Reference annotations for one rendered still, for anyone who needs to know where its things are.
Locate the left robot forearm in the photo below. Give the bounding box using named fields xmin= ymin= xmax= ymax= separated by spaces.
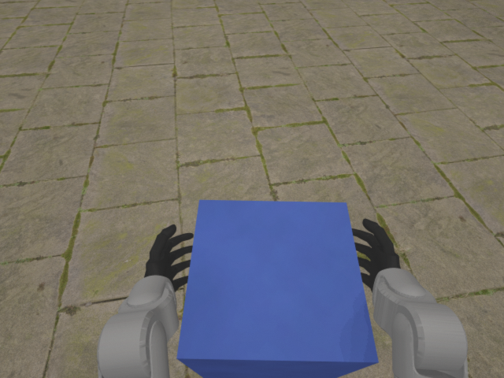
xmin=97 ymin=276 xmax=180 ymax=378

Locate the carton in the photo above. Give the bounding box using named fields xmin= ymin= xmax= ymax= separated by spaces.
xmin=176 ymin=200 xmax=379 ymax=378

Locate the right robot hand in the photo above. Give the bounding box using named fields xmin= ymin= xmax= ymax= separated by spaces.
xmin=352 ymin=219 xmax=400 ymax=291

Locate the right robot forearm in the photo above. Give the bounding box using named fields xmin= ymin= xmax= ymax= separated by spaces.
xmin=372 ymin=268 xmax=469 ymax=378

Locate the left robot hand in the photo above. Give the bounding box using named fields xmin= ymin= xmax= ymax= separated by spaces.
xmin=144 ymin=224 xmax=194 ymax=292

